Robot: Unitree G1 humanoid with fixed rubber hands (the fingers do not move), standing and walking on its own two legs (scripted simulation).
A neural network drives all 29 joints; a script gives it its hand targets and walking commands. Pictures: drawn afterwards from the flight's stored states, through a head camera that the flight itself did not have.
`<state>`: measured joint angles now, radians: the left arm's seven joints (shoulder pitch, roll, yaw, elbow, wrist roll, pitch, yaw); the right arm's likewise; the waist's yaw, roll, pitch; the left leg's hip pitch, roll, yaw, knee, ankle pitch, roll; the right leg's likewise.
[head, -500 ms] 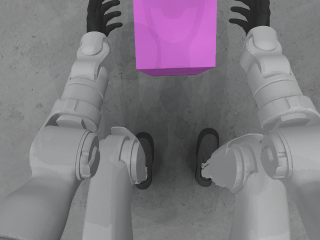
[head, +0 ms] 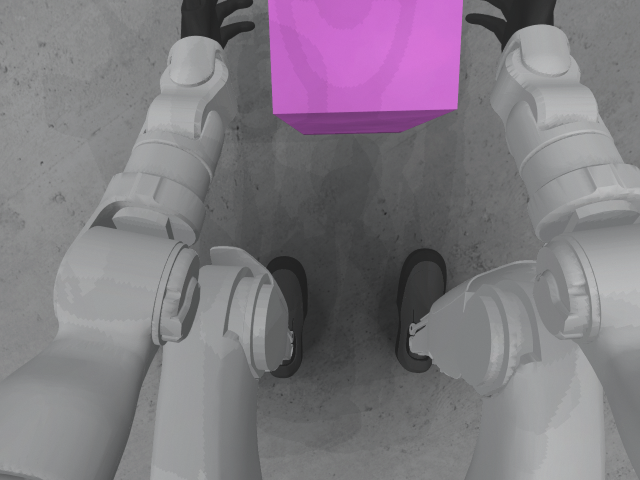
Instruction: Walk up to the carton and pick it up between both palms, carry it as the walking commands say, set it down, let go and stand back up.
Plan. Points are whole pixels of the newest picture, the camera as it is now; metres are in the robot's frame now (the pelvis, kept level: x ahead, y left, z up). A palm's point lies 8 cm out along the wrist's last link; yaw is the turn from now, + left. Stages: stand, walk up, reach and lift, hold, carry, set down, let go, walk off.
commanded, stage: reach and lift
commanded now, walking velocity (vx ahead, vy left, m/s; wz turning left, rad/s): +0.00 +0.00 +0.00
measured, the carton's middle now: (355, 43) +0.54 +0.01 -0.24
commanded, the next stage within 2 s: none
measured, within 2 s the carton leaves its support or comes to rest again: leaves its support in 0.78 s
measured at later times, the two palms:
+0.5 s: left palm (233, 35) +0.53 +0.13 -0.18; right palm (488, 22) +0.54 -0.11 -0.18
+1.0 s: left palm (232, 14) +0.54 +0.13 -0.17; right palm out of the picture +0.56 -0.12 -0.16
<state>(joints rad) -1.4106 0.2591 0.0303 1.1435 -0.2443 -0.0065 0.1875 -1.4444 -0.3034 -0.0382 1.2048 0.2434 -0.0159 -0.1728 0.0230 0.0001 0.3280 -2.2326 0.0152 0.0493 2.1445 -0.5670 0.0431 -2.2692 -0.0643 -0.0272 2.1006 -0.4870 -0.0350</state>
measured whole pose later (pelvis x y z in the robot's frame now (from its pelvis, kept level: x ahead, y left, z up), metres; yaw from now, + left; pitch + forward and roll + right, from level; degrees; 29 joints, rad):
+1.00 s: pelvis +0.01 -0.02 -0.02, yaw +3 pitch +40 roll +0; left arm -1.39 0.12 0.36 1.01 0.14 0.20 0.11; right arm -1.42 -0.11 -0.38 1.02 -0.15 0.20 -0.13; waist -0.02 0.00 0.20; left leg -2.32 -0.06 0.00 2.21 -0.58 -0.02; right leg -2.34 0.04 0.01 2.19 -0.55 0.01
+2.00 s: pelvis +0.02 -0.02 +0.05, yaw +4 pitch +41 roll +0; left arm -1.18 -0.02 0.39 0.72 0.20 0.31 0.14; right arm -1.18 0.05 -0.47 0.68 -0.22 0.29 -0.15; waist -0.02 0.00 0.04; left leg -2.12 -0.08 -0.04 1.97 -0.57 -0.04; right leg -2.13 0.08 0.04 1.96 -0.55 0.04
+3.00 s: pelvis +0.03 -0.02 +0.16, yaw +5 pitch +35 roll +0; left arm -0.96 -0.13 0.46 0.73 0.29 0.32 0.12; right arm -0.96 0.13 -0.51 0.69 -0.30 0.31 -0.11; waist -0.03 0.01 -0.11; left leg -1.72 -0.09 -0.05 1.62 -0.51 -0.02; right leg -1.72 0.07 0.05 1.61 -0.51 0.03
